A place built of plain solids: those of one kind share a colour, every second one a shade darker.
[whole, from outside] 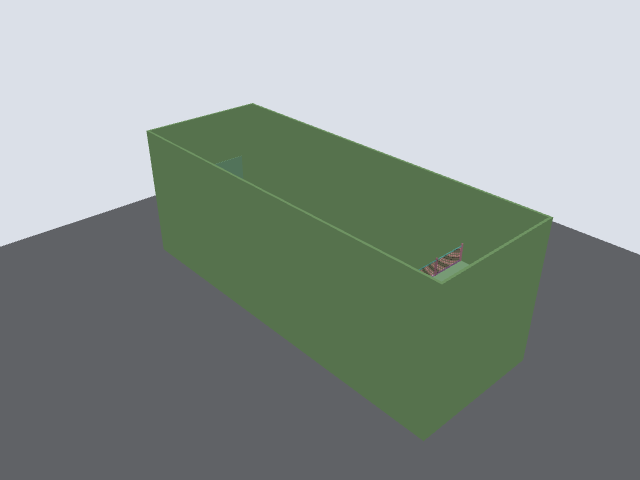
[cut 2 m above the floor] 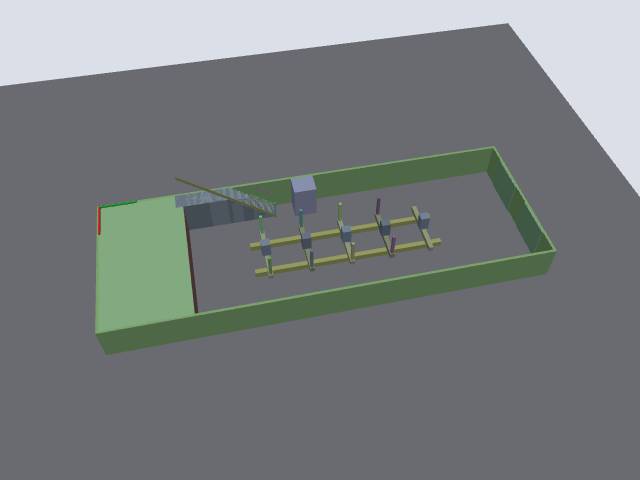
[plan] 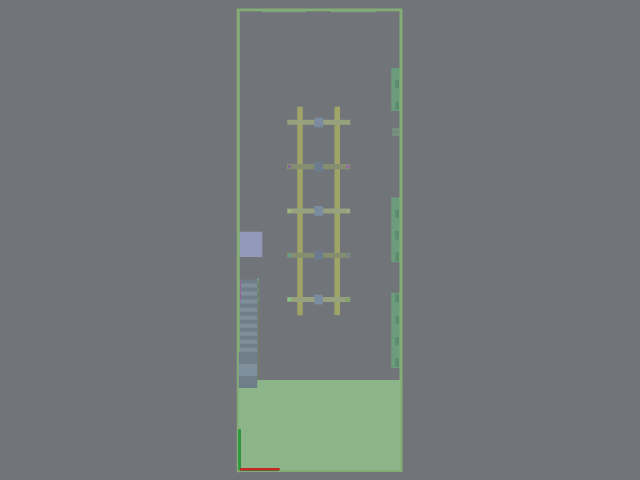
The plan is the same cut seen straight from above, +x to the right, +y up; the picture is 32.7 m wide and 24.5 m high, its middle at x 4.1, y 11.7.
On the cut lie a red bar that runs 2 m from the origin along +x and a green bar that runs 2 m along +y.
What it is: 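A boat hall 8.2 x 23.4 m, 8.8 m high; a lifeboat 13.3 m long and 4.4 m in beam on its cradle down the middle, its keel 1.52 m over the floor; a walk along either side; at the rear a crew gallery 4.6 m deep at 4.32 m over closed stores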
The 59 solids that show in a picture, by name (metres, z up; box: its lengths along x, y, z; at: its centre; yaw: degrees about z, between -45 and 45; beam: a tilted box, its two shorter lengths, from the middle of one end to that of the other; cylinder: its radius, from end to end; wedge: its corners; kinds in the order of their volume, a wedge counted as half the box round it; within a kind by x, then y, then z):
{
 "gal_1": {"box": [8.26, 4.61, 4.37], "at": [4.08, 2.25, 2.13]},
 "wall_1": {"box": [0.15, 23.67, 8.87], "at": [-0.07, 11.69, 4.38]},
 "wall_2": {"box": [8.46, 0.15, 8.87], "at": [4.08, -0.07, 4.38]},
 "wall_3": {"box": [8.46, 0.15, 8.87], "at": [4.08, 23.45, 4.38]},
 "wall_4": {"box": [0.15, 23.67, 8.87], "at": [8.23, 11.69, 4.38]},
 "stair_1": {"box": [0.95, 0.61, 4.2], "at": [0.42, 4.46, 2.05]},
 "stair_2": {"box": [0.95, 0.61, 4.03], "at": [0.42, 4.66, 1.97]},
 "stair_3": {"box": [0.95, 0.61, 3.87], "at": [0.42, 4.87, 1.88]},
 "stair_4": {"box": [0.95, 0.61, 3.7], "at": [0.42, 5.07, 1.8]},
 "stair_5": {"box": [0.95, 0.61, 3.54], "at": [0.42, 5.28, 1.72]},
 "stair_6": {"box": [0.95, 0.61, 3.37], "at": [0.42, 5.48, 1.64]},
 "stair_7": {"box": [0.95, 0.61, 3.2], "at": [0.42, 5.69, 1.55]},
 "stair_8": {"box": [0.95, 0.61, 3.04], "at": [0.42, 5.89, 1.47]},
 "stair_9": {"box": [0.95, 0.61, 2.87], "at": [0.42, 6.1, 1.39]},
 "stair_10": {"box": [0.95, 0.61, 2.71], "at": [0.42, 6.3, 1.3]},
 "stair_11": {"box": [0.95, 0.61, 2.54], "at": [0.42, 6.51, 1.22]},
 "stair_12": {"box": [0.95, 0.61, 2.37], "at": [0.42, 6.71, 1.14]},
 "stair_13": {"box": [0.95, 0.61, 2.21], "at": [0.42, 6.92, 1.05]},
 "stair_14": {"box": [0.95, 0.61, 2.04], "at": [0.42, 7.12, 0.97]},
 "stair_15": {"box": [0.95, 0.61, 1.88], "at": [0.42, 7.33, 0.89]},
 "stair_16": {"box": [0.95, 0.61, 1.71], "at": [0.42, 7.53, 0.81]},
 "stair_17": {"box": [0.95, 0.61, 1.54], "at": [0.42, 7.74, 0.72]},
 "stair_18": {"box": [0.95, 0.61, 1.38], "at": [0.42, 7.94, 0.64]},
 "stair_19": {"box": [0.95, 0.61, 1.21], "at": [0.42, 8.15, 0.56]},
 "stair_20": {"box": [0.95, 0.61, 1.05], "at": [0.42, 8.35, 0.47]},
 "stair_21": {"box": [0.95, 0.61, 0.88], "at": [0.42, 8.56, 0.39]},
 "stair_22": {"box": [0.95, 0.61, 0.71], "at": [0.42, 8.76, 0.31]},
 "stair_23": {"box": [0.95, 0.61, 0.55], "at": [0.42, 8.97, 0.22]},
 "stair_24": {"box": [0.95, 0.61, 0.38], "at": [0.42, 9.17, 0.14]},
 "stair_25": {"box": [0.95, 0.61, 0.22], "at": [0.42, 9.38, 0.06]},
 "winch_1": {"box": [1.15, 1.3, 2.35], "at": [0.57, 11.47, 1.12]},
 "beam_1": {"box": [0.28, 10.64, 0.39], "at": [3.08, 13.18, 0.14]},
 "beam_2": {"box": [0.28, 10.64, 0.39], "at": [4.98, 13.18, 0.14]},
 "cross_1": {"box": [3.22, 0.26, 0.3], "at": [4.03, 8.66, 0.49]},
 "cross_2": {"box": [3.22, 0.26, 0.3], "at": [4.03, 10.92, 0.49]},
 "cross_3": {"box": [3.22, 0.26, 0.3], "at": [4.03, 13.18, 0.49]},
 "cross_4": {"box": [3.22, 0.26, 0.3], "at": [4.03, 15.45, 0.49]},
 "cross_5": {"box": [3.22, 0.26, 0.3], "at": [4.03, 17.71, 0.49]},
 "sdoor_1": {"box": [2.28, 0.05, 5.25], "at": [2.27, 23.34, 2.58]},
 "sdoor_2": {"box": [2.28, 0.05, 5.25], "at": [5.79, 23.34, 2.58]},
 "keelblock_1": {"box": [0.46, 0.5, 0.88], "at": [4.03, 8.66, 1.08]},
 "keelblock_2": {"box": [0.46, 0.5, 0.88], "at": [4.03, 10.92, 1.08]},
 "keelblock_3": {"box": [0.46, 0.5, 0.88], "at": [4.03, 13.18, 1.08]},
 "keelblock_4": {"box": [0.46, 0.5, 0.88], "at": [4.03, 15.45, 1.08]},
 "keelblock_5": {"box": [0.46, 0.5, 0.88], "at": [4.03, 17.71, 1.08]},
 "stair_guard_string_1": {"wedge": [[0.93, 4.51, 4.17], [0.93, 4.51, 4.39], [0.93, 9.69, -0.02], [0.93, 9.69, 0.19], [0.97, 4.51, 4.17], [0.97, 4.51, 4.39], [0.97, 9.69, -0.02], [0.97, 9.69, 0.19]]},
 "face_1": {"box": [7.26, 0.012, 4.34], "at": [4.53, 4.57, 2.12]},
 "kit_1": {"box": [0.42, 3.85, 0.04], "at": [7.95, 7.08, 0.43]},
 "kit_2": {"box": [0.42, 3.3, 0.04], "at": [7.95, 12.22, 0.43]},
 "kit_3": {"box": [0.42, 2.2, 0.04], "at": [7.95, 19.38, 0.43]},
 "shore3e_1": {"box": [0.16, 0.16, 1.65], "at": [5.51, 15.45, 1.46]},
 "shore3w_1": {"box": [0.16, 0.16, 1.65], "at": [2.55, 15.45, 1.46]},
 "shore0e_1": {"box": [0.16, 0.16, 1.44], "at": [5.51, 8.66, 1.36]},
 "shore0w_1": {"box": [0.16, 0.16, 1.44], "at": [2.55, 8.66, 1.36]},
 "shore2e_1": {"box": [0.16, 0.16, 1.44], "at": [5.51, 13.18, 1.36]},
 "shore2w_1": {"box": [0.16, 0.16, 1.44], "at": [2.55, 13.18, 1.36]},
 "shore1e_1": {"box": [0.16, 0.16, 1.43], "at": [5.51, 10.92, 1.35]},
 "shore1w_1": {"box": [0.16, 0.16, 1.43], "at": [2.55, 10.92, 1.35]},
 "guard_board_1": {"box": [2.22, 0.04, 0.15], "at": [7.0, 4.51, 4.34]}
}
